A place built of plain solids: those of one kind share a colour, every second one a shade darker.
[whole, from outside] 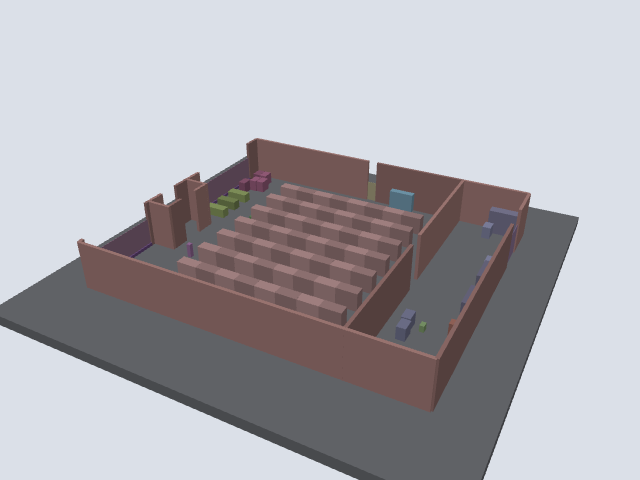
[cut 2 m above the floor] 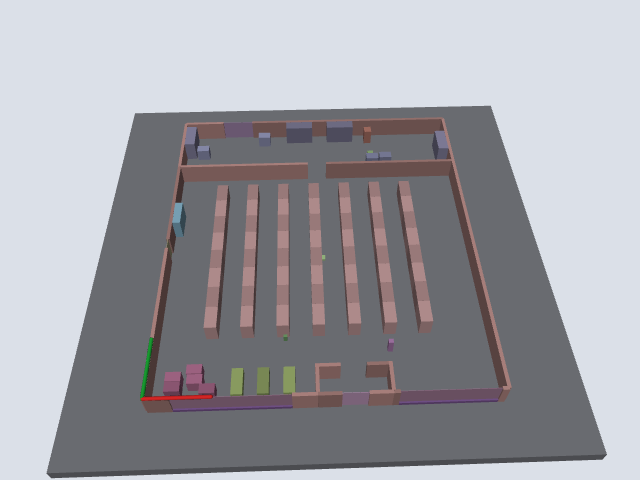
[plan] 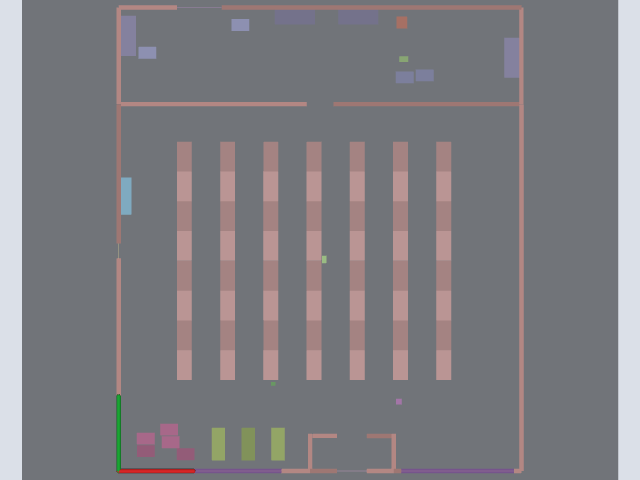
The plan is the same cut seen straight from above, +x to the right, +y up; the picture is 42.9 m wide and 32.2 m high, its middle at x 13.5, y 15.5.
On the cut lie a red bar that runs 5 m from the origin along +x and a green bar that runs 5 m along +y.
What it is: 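A store; runs of fixtures between aisles, tills by the way out, a stock room at the back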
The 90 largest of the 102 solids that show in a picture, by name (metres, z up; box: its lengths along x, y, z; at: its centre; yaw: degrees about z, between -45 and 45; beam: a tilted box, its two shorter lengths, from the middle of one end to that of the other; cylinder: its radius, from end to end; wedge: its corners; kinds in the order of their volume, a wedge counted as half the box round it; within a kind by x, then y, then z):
{
 "run_bay_1": {"box": [1.0, 2.0, 1.8], "at": [4.4, 7.1, 0.85]},
 "run_bay_2": {"box": [1.0, 2.0, 1.8], "at": [4.4, 9.1, 0.85]},
 "run_bay_3": {"box": [1.0, 2.0, 1.8], "at": [4.4, 11.1, 0.85]},
 "run_bay_4": {"box": [1.0, 2.0, 1.8], "at": [4.4, 13.1, 0.85]},
 "run_bay_5": {"box": [1.0, 2.0, 1.8], "at": [4.4, 15.1, 0.85]},
 "run_bay_6": {"box": [1.0, 2.0, 1.8], "at": [4.4, 17.1, 0.85]},
 "run_bay_7": {"box": [1.0, 2.0, 1.8], "at": [4.4, 19.1, 0.85]},
 "run_bay_8": {"box": [1.0, 2.0, 1.8], "at": [4.4, 21.1, 0.85]},
 "run_bay_9": {"box": [1.0, 2.0, 1.8], "at": [7.3, 7.1, 0.85]},
 "run_bay_10": {"box": [1.0, 2.0, 1.8], "at": [7.3, 9.1, 0.85]},
 "run_bay_11": {"box": [1.0, 2.0, 1.8], "at": [7.3, 11.1, 0.85]},
 "run_bay_12": {"box": [1.0, 2.0, 1.8], "at": [7.3, 13.1, 0.85]},
 "run_bay_13": {"box": [1.0, 2.0, 1.8], "at": [7.3, 15.1, 0.85]},
 "run_bay_14": {"box": [1.0, 2.0, 1.8], "at": [7.3, 17.1, 0.85]},
 "run_bay_15": {"box": [1.0, 2.0, 1.8], "at": [7.3, 19.1, 0.85]},
 "run_bay_16": {"box": [1.0, 2.0, 1.8], "at": [7.3, 21.1, 0.85]},
 "run_bay_17": {"box": [1.0, 2.0, 1.8], "at": [10.2, 7.1, 0.85]},
 "run_bay_18": {"box": [1.0, 2.0, 1.8], "at": [10.2, 9.1, 0.85]},
 "run_bay_19": {"box": [1.0, 2.0, 1.8], "at": [10.2, 11.1, 0.85]},
 "run_bay_20": {"box": [1.0, 2.0, 1.8], "at": [10.2, 13.1, 0.85]},
 "run_bay_21": {"box": [1.0, 2.0, 1.8], "at": [10.2, 15.1, 0.85]},
 "run_bay_22": {"box": [1.0, 2.0, 1.8], "at": [10.2, 17.1, 0.85]},
 "run_bay_23": {"box": [1.0, 2.0, 1.8], "at": [10.2, 19.1, 0.85]},
 "run_bay_24": {"box": [1.0, 2.0, 1.8], "at": [10.2, 21.1, 0.85]},
 "run_bay_25": {"box": [1.0, 2.0, 1.8], "at": [13.1, 7.1, 0.85]},
 "run_bay_26": {"box": [1.0, 2.0, 1.8], "at": [13.1, 9.1, 0.85]},
 "run_bay_27": {"box": [1.0, 2.0, 1.8], "at": [13.1, 11.1, 0.85]},
 "run_bay_28": {"box": [1.0, 2.0, 1.8], "at": [13.1, 13.1, 0.85]},
 "run_bay_29": {"box": [1.0, 2.0, 1.8], "at": [13.1, 15.1, 0.85]},
 "run_bay_30": {"box": [1.0, 2.0, 1.8], "at": [13.1, 17.1, 0.85]},
 "run_bay_31": {"box": [1.0, 2.0, 1.8], "at": [13.1, 19.1, 0.85]},
 "run_bay_32": {"box": [1.0, 2.0, 1.8], "at": [13.1, 21.1, 0.85]},
 "run_bay_33": {"box": [1.0, 2.0, 1.8], "at": [16.0, 7.1, 0.85]},
 "run_bay_34": {"box": [1.0, 2.0, 1.8], "at": [16.0, 9.1, 0.85]},
 "run_bay_35": {"box": [1.0, 2.0, 1.8], "at": [16.0, 11.1, 0.85]},
 "run_bay_36": {"box": [1.0, 2.0, 1.8], "at": [16.0, 13.1, 0.85]},
 "run_bay_37": {"box": [1.0, 2.0, 1.8], "at": [16.0, 15.1, 0.85]},
 "run_bay_38": {"box": [1.0, 2.0, 1.8], "at": [16.0, 17.1, 0.85]},
 "run_bay_39": {"box": [1.0, 2.0, 1.8], "at": [16.0, 19.1, 0.85]},
 "run_bay_40": {"box": [1.0, 2.0, 1.8], "at": [16.0, 21.1, 0.85]},
 "run_bay_41": {"box": [1.0, 2.0, 1.8], "at": [18.9, 7.1, 0.85]},
 "run_bay_42": {"box": [1.0, 2.0, 1.8], "at": [18.9, 9.1, 0.85]},
 "run_bay_43": {"box": [1.0, 2.0, 1.8], "at": [18.9, 11.1, 0.85]},
 "run_bay_44": {"box": [1.0, 2.0, 1.8], "at": [18.9, 13.1, 0.85]},
 "run_bay_45": {"box": [1.0, 2.0, 1.8], "at": [18.9, 15.1, 0.85]},
 "run_bay_46": {"box": [1.0, 2.0, 1.8], "at": [18.9, 17.1, 0.85]},
 "run_bay_47": {"box": [1.0, 2.0, 1.8], "at": [18.9, 19.1, 0.85]},
 "run_bay_48": {"box": [1.0, 2.0, 1.8], "at": [18.9, 21.1, 0.85]},
 "run_bay_49": {"box": [1.0, 2.0, 1.8], "at": [21.8, 7.1, 0.85]},
 "run_bay_50": {"box": [1.0, 2.0, 1.8], "at": [21.8, 9.1, 0.85]},
 "run_bay_51": {"box": [1.0, 2.0, 1.8], "at": [21.8, 11.1, 0.85]},
 "run_bay_52": {"box": [1.0, 2.0, 1.8], "at": [21.8, 13.1, 0.85]},
 "run_bay_53": {"box": [1.0, 2.0, 1.8], "at": [21.8, 15.1, 0.85]},
 "run_bay_54": {"box": [1.0, 2.0, 1.8], "at": [21.8, 17.1, 0.85]},
 "run_bay_55": {"box": [1.0, 2.0, 1.8], "at": [21.8, 19.1, 0.85]},
 "run_bay_56": {"box": [1.0, 2.0, 1.8], "at": [21.8, 21.1, 0.85]},
 "wall_1": {"box": [0.3, 14.27, 4.57], "at": [0.0, 7.13, 2.23]},
 "wall_2": {"box": [0.3, 9.35, 4.57], "at": [0.0, 19.94, 2.23]},
 "wall_3": {"box": [0.3, 6.49, 4.57], "at": [0.0, 27.86, 2.23]},
 "wall_4": {"box": [1.92, 0.3, 4.57], "at": [0.96, 0.0, 2.23]},
 "wall_5": {"box": [3.9, 0.3, 4.57], "at": [1.95, 31.1, 2.23]},
 "wall_6": {"box": [12.46, 0.3, 4.57], "at": [6.38, 24.61, 2.23]},
 "wall_7": {"box": [1.92, 0.3, 4.57], "at": [11.88, 0.0, 2.23]},
 "wall_8": {"box": [0.3, 2.36, 4.57], "at": [12.84, 1.33, 2.23]},
 "wall_9": {"box": [1.81, 0.3, 4.57], "at": [13.74, 0.0, 2.23]},
 "wall_10": {"box": [1.66, 0.3, 4.57], "at": [13.81, 2.36, 2.23]},
 "wall_11": {"box": [20.11, 0.3, 4.57], "at": [16.96, 31.1, 2.23]},
 "wall_12": {"box": [1.66, 0.3, 4.57], "at": [17.47, 2.36, 2.23]},
 "wall_13": {"box": [1.81, 0.3, 4.57], "at": [17.54, 0.0, 2.23]},
 "wall_14": {"box": [0.3, 2.36, 4.57], "at": [18.45, 1.33, 2.23]},
 "wall_15": {"box": [12.46, 0.3, 4.57], "at": [20.63, 24.61, 2.23]},
 "wall_16": {"box": [0.3, 24.61, 4.57], "at": [27.01, 12.31, 2.23]},
 "wall_17": {"box": [0.3, 6.49, 4.57], "at": [27.01, 27.86, 2.23]},
 "stockrack_1": {"box": [1.0, 2.7, 2.45], "at": [0.65, 29.2, 1.18]},
 "stockrack_2": {"box": [2.7, 1.0, 2.45], "at": [11.82, 30.45, 1.18]},
 "stockrack_3": {"box": [2.7, 1.0, 2.45], "at": [16.07, 30.45, 1.18]},
 "stockrack_4": {"box": [1.0, 2.7, 2.45], "at": [26.36, 27.73, 1.18]},
 "pallet_goods_1": {"box": [1.2, 0.8, 1.25], "at": [1.81, 2.18, 0.57]},
 "pallet_goods_2": {"box": [1.2, 0.8, 1.25], "at": [1.82, 1.34, 0.57]},
 "pallet_goods_3": {"box": [1.2, 0.8, 1.25], "at": [3.38, 2.78, 0.57]},
 "pallet_goods_4": {"box": [1.2, 0.8, 1.25], "at": [3.48, 1.93, 0.57]},
 "pallet_goods_5": {"box": [1.2, 0.8, 1.25], "at": [4.48, 1.13, 0.57]},
 "till_body_1": {"box": [0.9, 2.2, 0.95], "at": [6.69, 1.8, 0.42]},
 "till_body_2": {"box": [0.9, 2.2, 0.95], "at": [8.69, 1.8, 0.42]},
 "till_body_3": {"box": [0.9, 2.2, 0.95], "at": [10.69, 1.8, 0.42]},
 "stockpallet_1": {"box": [1.2, 0.8, 1.25], "at": [1.92, 28.06, 0.57]},
 "stockpallet_2": {"box": [1.2, 0.8, 1.25], "at": [8.16, 29.93, 0.57]},
 "stockpallet_3": {"box": [1.2, 0.8, 1.25], "at": [19.19, 26.41, 0.57]},
 "stockpallet_4": {"box": [1.2, 0.8, 1.25], "at": [20.53, 26.54, 0.57]},
 "wallshelf_1": {"box": [0.7, 2.5, 2.05], "at": [0.5, 18.44, 0.97]}
}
